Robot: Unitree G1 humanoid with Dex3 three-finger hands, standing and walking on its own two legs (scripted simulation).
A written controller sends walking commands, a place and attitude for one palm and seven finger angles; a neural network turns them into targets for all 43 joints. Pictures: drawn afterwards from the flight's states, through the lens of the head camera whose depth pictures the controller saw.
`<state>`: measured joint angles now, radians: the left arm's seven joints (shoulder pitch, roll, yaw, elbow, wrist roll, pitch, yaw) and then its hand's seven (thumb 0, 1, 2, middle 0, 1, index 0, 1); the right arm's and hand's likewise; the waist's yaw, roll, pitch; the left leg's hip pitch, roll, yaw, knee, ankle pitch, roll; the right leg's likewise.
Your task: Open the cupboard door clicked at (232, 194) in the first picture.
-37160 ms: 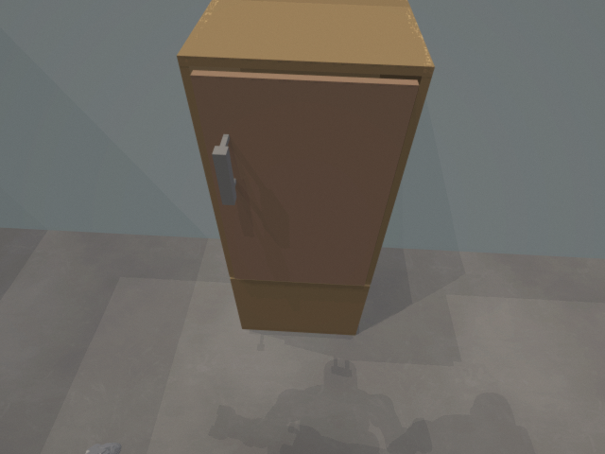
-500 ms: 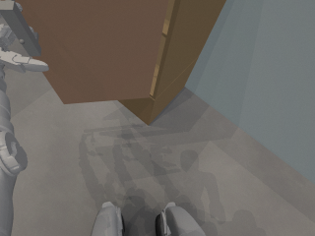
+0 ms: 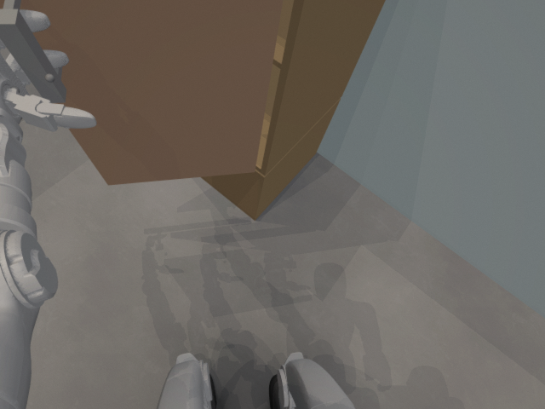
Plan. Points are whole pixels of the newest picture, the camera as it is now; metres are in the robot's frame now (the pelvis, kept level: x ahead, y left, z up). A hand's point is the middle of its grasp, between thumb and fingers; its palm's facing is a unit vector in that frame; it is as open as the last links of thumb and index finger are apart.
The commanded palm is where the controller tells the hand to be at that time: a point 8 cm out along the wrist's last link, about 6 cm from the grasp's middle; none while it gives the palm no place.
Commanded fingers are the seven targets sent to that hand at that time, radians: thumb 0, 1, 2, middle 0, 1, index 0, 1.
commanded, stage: slide the fingers in behind the handle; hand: left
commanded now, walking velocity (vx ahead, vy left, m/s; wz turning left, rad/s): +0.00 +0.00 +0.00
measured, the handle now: (35, 49) +0.59 +0.26 +0.09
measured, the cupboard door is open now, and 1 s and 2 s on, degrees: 48 48 82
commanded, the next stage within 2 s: close the thumb around the handle in 0.22 s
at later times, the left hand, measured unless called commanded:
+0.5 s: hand (45, 82) +0.53 +0.24 +0.09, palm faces +0.08 -1.00 +0.01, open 13.2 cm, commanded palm +0.52 +0.27 +0.09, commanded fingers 0.00 0.06 0.54 -0.34 -1.26 -0.34 -1.26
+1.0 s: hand (50, 80) +0.54 +0.23 +0.09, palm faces +0.07 -1.00 +0.00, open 5.9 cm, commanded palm +0.52 +0.26 +0.09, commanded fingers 0.00 0.90 0.90 -0.40 -1.35 -0.40 -1.35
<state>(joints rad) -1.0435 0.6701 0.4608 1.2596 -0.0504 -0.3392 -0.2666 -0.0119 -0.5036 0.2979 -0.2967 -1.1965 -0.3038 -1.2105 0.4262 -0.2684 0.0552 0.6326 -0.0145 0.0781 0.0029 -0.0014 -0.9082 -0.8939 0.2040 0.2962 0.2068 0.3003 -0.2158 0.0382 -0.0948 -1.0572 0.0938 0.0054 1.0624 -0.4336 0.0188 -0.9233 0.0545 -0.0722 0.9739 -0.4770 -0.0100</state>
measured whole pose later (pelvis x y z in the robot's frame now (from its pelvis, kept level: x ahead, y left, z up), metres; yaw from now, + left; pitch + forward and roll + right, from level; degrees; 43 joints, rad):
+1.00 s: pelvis +0.00 +0.01 +0.00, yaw +0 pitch +24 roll -5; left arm -1.03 0.64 0.46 1.26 -0.05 -0.35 -0.25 0.01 0.68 0.82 -0.36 -1.33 -0.38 -1.34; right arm 0.43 -0.27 0.06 0.64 -0.02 0.08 0.01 0.00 -0.91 -0.89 0.20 0.30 0.21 0.30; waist -0.22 0.04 -0.10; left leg -1.04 0.09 0.01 1.06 -0.43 0.03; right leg -0.91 0.05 -0.06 0.96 -0.47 0.00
